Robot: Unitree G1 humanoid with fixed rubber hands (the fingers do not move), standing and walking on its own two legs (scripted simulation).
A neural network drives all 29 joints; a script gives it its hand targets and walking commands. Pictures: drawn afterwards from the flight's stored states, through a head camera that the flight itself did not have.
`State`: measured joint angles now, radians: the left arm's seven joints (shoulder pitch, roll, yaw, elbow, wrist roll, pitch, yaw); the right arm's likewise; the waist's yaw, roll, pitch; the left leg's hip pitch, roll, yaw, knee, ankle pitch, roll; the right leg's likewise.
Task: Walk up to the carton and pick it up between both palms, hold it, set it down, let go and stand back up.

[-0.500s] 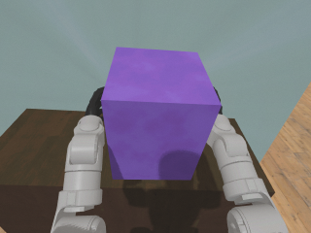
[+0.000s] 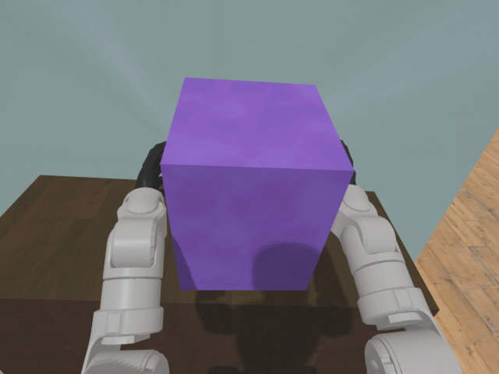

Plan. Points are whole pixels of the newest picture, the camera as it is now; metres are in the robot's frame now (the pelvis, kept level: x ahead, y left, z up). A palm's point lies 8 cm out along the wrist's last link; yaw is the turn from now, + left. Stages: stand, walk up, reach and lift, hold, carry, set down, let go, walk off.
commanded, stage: hold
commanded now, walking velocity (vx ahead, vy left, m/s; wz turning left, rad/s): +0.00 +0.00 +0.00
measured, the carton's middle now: (247, 187) +0.36 +0.01 +0.19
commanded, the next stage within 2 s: set down in 0.14 s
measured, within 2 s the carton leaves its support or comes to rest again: neither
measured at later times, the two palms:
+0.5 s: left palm (157, 191) +0.36 +0.15 +0.18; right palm (339, 193) +0.37 -0.14 +0.18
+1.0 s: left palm (164, 202) +0.40 +0.15 +0.13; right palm (327, 201) +0.40 -0.14 +0.13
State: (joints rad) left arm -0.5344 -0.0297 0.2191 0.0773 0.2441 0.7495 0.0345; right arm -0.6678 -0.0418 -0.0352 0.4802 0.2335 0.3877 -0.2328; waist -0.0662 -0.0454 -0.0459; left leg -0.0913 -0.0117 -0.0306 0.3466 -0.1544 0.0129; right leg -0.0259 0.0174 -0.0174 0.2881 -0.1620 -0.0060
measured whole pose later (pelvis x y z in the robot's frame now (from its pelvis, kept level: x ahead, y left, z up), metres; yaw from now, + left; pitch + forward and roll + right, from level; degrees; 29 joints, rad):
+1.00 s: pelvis +0.03 -0.01 +0.00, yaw +0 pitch -2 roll -1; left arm -0.52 -0.06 0.22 0.33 0.28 0.35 0.04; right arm -0.58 0.00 -0.10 0.67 0.08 -0.05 -0.18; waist -0.03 -0.06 0.00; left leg -0.11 -0.01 -0.03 0.32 -0.18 0.01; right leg -0.03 0.02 -0.04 0.25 -0.18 -0.01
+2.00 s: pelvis +0.04 -0.01 +0.00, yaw -1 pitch +7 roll +0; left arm -0.65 -0.03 0.37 0.88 0.27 0.00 0.04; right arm -0.70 0.08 -0.45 1.00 -0.26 -0.24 -0.11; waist 0.02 -0.04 -0.08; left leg -0.24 0.01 0.02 0.29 -0.17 0.00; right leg -0.19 0.02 -0.04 0.25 -0.17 -0.02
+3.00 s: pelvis +0.05 -0.01 -0.01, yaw -2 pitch +18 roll -1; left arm -0.71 0.01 0.40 1.18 0.22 -0.30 0.08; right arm -0.75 0.08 -0.57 1.13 -0.39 -0.40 -0.10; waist 0.03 -0.01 -0.16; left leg -0.51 0.02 0.06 0.38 -0.18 0.01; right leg -0.47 0.01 -0.05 0.34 -0.19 -0.02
